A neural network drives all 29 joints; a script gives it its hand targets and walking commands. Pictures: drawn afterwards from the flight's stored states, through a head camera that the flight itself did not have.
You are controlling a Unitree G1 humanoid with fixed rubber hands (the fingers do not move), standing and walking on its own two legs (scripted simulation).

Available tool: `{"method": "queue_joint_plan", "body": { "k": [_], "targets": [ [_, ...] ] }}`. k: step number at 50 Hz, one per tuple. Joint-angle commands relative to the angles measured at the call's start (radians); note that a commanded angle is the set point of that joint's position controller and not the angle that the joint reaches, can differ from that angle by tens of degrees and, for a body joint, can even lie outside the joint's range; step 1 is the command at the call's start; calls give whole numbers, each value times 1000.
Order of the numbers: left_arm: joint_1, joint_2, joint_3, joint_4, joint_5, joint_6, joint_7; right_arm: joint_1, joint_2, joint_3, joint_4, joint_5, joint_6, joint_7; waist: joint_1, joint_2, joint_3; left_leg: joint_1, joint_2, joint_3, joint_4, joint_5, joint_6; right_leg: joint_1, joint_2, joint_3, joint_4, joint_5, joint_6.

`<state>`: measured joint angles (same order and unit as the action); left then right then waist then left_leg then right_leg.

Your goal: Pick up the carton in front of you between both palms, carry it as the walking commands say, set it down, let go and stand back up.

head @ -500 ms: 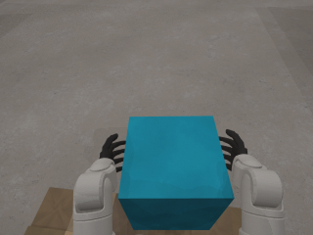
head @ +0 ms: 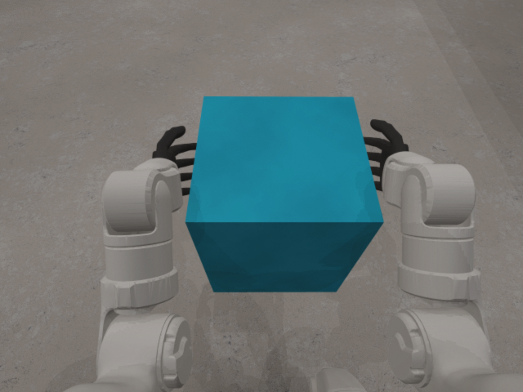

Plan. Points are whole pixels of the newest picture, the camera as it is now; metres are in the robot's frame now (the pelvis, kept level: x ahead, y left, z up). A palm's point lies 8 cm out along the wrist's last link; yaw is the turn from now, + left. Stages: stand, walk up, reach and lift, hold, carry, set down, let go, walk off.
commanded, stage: carry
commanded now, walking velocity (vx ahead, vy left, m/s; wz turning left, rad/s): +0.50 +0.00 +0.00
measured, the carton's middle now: (276, 204) +0.38 -0.01 +0.06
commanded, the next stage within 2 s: none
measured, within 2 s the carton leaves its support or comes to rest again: neither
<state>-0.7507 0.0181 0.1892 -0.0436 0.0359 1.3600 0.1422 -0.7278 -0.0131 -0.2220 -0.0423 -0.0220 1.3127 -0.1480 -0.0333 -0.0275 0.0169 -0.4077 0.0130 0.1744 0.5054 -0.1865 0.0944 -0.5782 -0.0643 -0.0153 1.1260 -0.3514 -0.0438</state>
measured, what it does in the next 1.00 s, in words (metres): goes down: right foot 0.04 m lower, then left foot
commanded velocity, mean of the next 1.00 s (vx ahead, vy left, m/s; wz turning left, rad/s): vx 0.50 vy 0.00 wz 0.00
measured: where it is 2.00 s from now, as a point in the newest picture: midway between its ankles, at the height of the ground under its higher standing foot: (268, 154)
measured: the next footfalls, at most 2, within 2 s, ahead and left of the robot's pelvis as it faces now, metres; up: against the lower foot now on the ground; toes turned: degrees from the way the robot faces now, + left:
right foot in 0.32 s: +0.37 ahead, -0.10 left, -0.04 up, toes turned -5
left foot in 0.76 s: +0.69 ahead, +0.02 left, -0.04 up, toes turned +5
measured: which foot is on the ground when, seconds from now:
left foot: down 0.00-0.34, up 0.36-0.74, down 0.76-1.00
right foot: up 0.00-0.30, down 0.32-0.76, up 0.78-1.00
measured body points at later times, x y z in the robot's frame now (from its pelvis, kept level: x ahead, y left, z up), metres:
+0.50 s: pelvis +0.32 -0.05 -0.05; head +0.40 -0.07 +0.40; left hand +0.69 +0.11 +0.01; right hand +0.71 -0.20 +0.01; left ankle +0.27 +0.08 -0.67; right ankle +0.33 -0.10 -0.77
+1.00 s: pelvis +0.65 -0.04 -0.03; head +0.70 -0.03 +0.42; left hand +1.04 +0.08 +0.07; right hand +1.02 -0.22 +0.08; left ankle +0.65 +0.02 -0.77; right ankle +0.67 -0.19 -0.71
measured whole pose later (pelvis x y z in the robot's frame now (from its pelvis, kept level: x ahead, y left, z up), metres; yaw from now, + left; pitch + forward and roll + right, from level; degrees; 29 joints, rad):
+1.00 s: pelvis +0.65 -0.04 -0.03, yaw -1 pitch +6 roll -2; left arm -0.63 -0.05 0.22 0.01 0.09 1.20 0.13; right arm -0.65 0.01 -0.21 0.06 -0.04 1.17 -0.14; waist -0.08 0.02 -0.01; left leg -0.28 -0.02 0.11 0.38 -0.20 0.10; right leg -0.61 -0.04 -0.02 0.97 -0.35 0.00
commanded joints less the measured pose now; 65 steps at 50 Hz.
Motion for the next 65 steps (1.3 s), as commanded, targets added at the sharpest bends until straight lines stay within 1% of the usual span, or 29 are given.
{"method": "queue_joint_plan", "body": {
  "k": [1, 7, 11, 13, 15, 16, 17, 18, 19, 21, 22, 27, 33, 35, 36, 37, 38, 39, 40, 42, 44, 51, 56, 59, 60, 61, 62, 63, 65],
  "targets": [
    [-780, -997, -599, -65, -415, -55, -182, -791, 979, 608, -59, 472, -1, 266, -5, 140, -512, 473, 261, -294, -168, 202, 119, -102, -19, 3, -116, 19, 10],
    [-783, -1077, -518, 152, -365, -73, -203, -795, 1055, 533, 157, 402, -21, 269, -50, 139, -474, 640, 217, -219, -67, 456, 117, -208, 1, -41, -361, 260, 13],
    [-763, -1147, -475, 235, -346, -99, -235, -799, 1138, 526, 212, 383, -64, 279, -67, 134, -390, 588, 162, -165, -29, 398, 69, -66, 42, -78, -644, 431, 13],
    [-727, -1169, -458, 252, -333, -109, -248, -773, 1175, 534, 222, 382, -84, 282, -49, 158, -381, 555, 162, -148, 30, 395, 40, 50, 44, -94, -703, 475, -10],
    [-672, -1178, -446, 261, -314, -124, -260, -746, 1214, 555, 216, 386, -100, 285, 38, 86, -450, 429, 118, -68, 267, 448, -23, 377, 61, -155, -753, 469, -31],
    [-635, -1172, -438, 262, -306, -133, -268, -745, 1218, 567, 208, 390, -109, 285, 77, 4, -492, 224, 88, -61, 458, 245, -47, 608, -11, -80, -661, 507, -23],
    [-621, -1156, -432, 261, -302, -141, -272, -741, 1234, 580, 206, 391, -116, 286, 65, -160, -544, -56, 20, -79, 619, -314, -54, 862, -191, 131, -472, 899, -47],
    [-603, -1120, -435, 272, -289, -152, -269, -742, 1248, 580, 217, 395, -116, 282, 92, -284, -613, -308, -61, -142, 842, -411, -69, 1033, -312, 422, -531, 749, -211],
    [-608, -1141, -459, 236, -314, -166, -270, -752, 1245, 599, 178, 400, -122, 277, 119, -270, -613, -426, -44, -164, 912, -391, -56, 1016, -327, 533, -629, 470, -256],
    [-685, -1195, -518, 94, -365, -186, -273, -779, 1253, 625, 72, 415, -143, 259, 102, -96, -539, -431, 4, -177, 859, -294, -58, 875, -269, 412, -661, 506, -216],
    [-722, -1216, -560, 28, -393, -196, -269, -776, 1258, 641, 32, 416, -150, 248, 97, -80, -541, -410, 25, -182, 827, -241, -59, 830, -252, 353, -646, 605, -203],
    [-649, -1212, -684, -139, -452, -234, -255, -592, 1211, 709, -54, 379, -184, 208, 107, -77, -586, -439, 33, -133, 650, -188, -76, 851, -180, 204, -627, 751, -183],
    [-546, -1137, -768, -153, -461, -259, -281, -474, 1101, 747, -80, 308, -219, 206, 124, -81, -501, -288, -58, -9, 168, 99, -56, 831, -67, 53, -607, 1005, -119],
    [-538, -1104, -776, -147, -462, -262, -281, -474, 1061, 754, -99, 307, -215, 212, 100, -110, -500, -80, -110, 40, 15, 189, -28, 766, -55, -3, -550, 1150, -90],
    [-531, -1087, -776, -137, -457, -260, -279, -470, 1042, 752, -99, 308, -208, 216, 56, -130, -533, 82, -112, 38, -47, 251, -10, 717, -63, -28, -469, 1167, -65],
    [-531, -1072, -775, -120, -451, -256, -277, -459, 1024, 746, -89, 307, -201, 222, -8, -98, -580, 292, -73, 21, -120, 357, -2, 632, -59, -66, -333, 1050, -33],
    [-533, -1054, -769, -102, -439, -252, -276, -438, 1001, 737, -73, 307, -192, 231, -51, -2, -601, 533, 75, -134, -71, 464, 11, 409, -41, -47, -176, 684, -12],
    [-513, -1062, -758, -66, -429, -236, -272, -442, 956, 715, -24, 295, -187, 236, -30, 244, -723, 875, 392, -574, 34, 730, 206, 52, 98, 2, 112, -115, 45],
    [-483, -1032, -732, -42, -412, -223, -267, -385, 981, 717, 37, 313, -180, 242, -72, 272, -780, 937, 397, -735, -33, 493, 288, -100, 135, 57, 305, -223, 39],
    [-542, -1043, -703, -55, -397, -218, -255, -480, 1038, 733, -9, 371, -174, 263, -54, 110, -618, 788, 310, -580, -79, 407, 199, -203, 59, 65, 233, -113, 12],
    [-569, -1050, -670, -53, -371, -213, -237, -612, 1095, 756, -49, 437, -165, 279, -34, 51, -541, 629, 267, -474, -128, 410, 134, -142, 32, 39, 89, -36, 23],
    [-443, -1065, -607, 25, -275, -179, -198, -570, 1142, 691, 32, 457, -120, 316, -16, 154, -459, 550, 210, -277, -203, 484, 85, -77, 27, -68, -340, 94, 64],
    [-368, -1134, -645, 6, -290, -154, -231, -401, 1169, 654, 72, 387, -99, 334, 5, 190, -353, 518, 174, -143, -218, 574, 21, 53, 53, -159, -634, 324, 62],
    [-309, -1175, -674, -24, -322, -147, -266, -294, 1169, 660, 38, 334, -100, 329, 27, 177, -393, 481, 157, -53, -46, 667, -39, 318, 91, -232, -777, 367, 38],
    [-286, -1185, -683, -30, -328, -148, -278, -260, 1166, 669, 23, 321, -101, 327, 32, 146, -440, 360, 136, -25, 72, 588, -64, 515, 72, -212, -753, 307, 24],
    [-244, -1192, -687, -38, -334, -148, -289, -248, 1156, 682, -2, 312, -103, 326, 59, 31, -507, 185, 112, -20, 294, 265, -94, 709, -107, 22, -749, 223, -10],
    [-237, -1156, -685, -35, -318, -159, -293, -266, 1185, 692, -37, 318, -96, 327, 62, -209, -566, -142, -7, -58, 553, -84, -121, 943, -348, 449, -795, 194, -174],
    [-192, -1193, -701, -58, -335, -164, -298, -241, 1182, 712, -60, 322, -99, 328, 63, -218, -523, -304, -35, -133, 699, -306, -104, 929, -363, 547, -845, 249, -219],
    [-193, -1221, -739, -185, -357, -175, -306, -186, 1198, 745, -142, 310, -124, 317, 56, -55, -482, -322, 54, -186, 709, -231, -74, 823, -317, 358, -835, 375, -164]
  ]
}}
